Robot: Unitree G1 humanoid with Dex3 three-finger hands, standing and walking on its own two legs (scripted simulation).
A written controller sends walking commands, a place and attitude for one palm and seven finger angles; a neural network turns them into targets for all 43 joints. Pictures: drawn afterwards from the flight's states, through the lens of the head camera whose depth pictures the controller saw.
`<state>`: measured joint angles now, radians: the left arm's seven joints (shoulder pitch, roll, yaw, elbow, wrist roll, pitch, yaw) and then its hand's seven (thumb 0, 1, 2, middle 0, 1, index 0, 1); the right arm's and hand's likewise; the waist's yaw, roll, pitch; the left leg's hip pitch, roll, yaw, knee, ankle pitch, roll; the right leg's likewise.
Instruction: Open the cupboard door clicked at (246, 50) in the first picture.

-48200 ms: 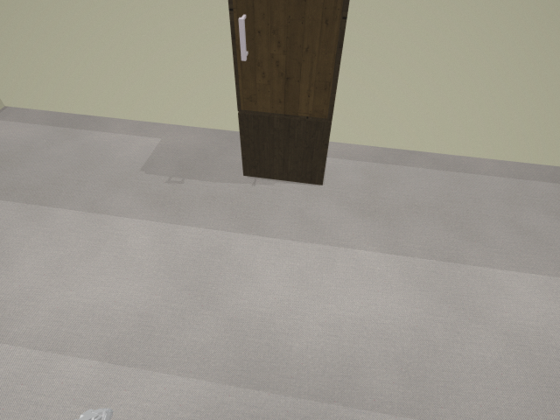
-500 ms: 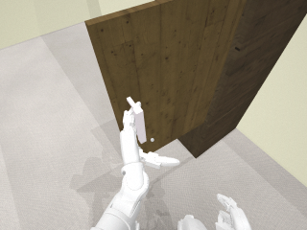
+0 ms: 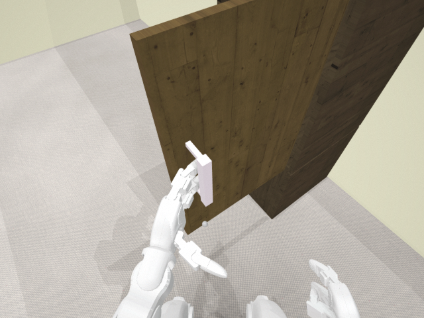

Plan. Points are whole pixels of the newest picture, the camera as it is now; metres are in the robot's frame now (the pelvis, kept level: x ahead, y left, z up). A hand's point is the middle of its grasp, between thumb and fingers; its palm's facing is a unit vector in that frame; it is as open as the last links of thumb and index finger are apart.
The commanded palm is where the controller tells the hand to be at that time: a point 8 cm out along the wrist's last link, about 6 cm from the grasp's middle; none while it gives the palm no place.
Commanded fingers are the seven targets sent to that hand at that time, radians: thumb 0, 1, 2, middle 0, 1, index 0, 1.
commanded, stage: slide the hand sideways off the handle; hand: left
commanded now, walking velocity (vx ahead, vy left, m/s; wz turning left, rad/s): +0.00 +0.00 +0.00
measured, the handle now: (199, 175) +0.37 +0.04 +0.05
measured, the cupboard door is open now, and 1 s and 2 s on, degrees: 89 89 89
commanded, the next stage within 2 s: draw the hand back to the body in 0.72 s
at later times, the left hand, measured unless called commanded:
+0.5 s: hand (171, 238) +0.25 +0.08 +0.05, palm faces -0.13 -0.99 -0.02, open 16.3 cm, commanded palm +0.22 +0.15 +0.05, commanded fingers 0.00 -0.50 0.30 -0.15 -0.30 -0.15 -0.30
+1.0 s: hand (135, 248) +0.22 +0.13 +0.07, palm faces -0.15 -0.99 -0.05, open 16.3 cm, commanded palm +0.20 +0.19 +0.09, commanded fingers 0.00 -0.50 0.30 -0.15 -0.30 -0.15 -0.30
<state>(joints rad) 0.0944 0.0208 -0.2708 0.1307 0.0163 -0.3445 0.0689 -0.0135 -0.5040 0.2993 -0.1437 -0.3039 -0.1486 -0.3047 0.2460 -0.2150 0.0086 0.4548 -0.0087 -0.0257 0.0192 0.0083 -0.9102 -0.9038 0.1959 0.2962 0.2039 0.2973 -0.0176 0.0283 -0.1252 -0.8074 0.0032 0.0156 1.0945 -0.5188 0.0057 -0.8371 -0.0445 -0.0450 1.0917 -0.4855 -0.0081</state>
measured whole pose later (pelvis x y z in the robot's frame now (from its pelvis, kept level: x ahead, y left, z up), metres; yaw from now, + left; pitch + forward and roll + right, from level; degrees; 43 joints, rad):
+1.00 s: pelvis +0.01 +0.00 -0.01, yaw +1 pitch +13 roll -2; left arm 0.45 0.21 -0.02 -0.25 -0.18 -0.26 -0.19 -0.02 -0.50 0.30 -0.15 -0.30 -0.15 -0.30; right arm 0.27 -0.22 0.03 0.40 0.03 -0.09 -0.05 0.01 -0.91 -0.90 0.20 0.30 0.21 0.30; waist -0.01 0.05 -0.14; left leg -0.82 0.02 -0.02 1.15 -0.56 0.01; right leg -0.82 -0.03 -0.08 1.10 -0.51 0.00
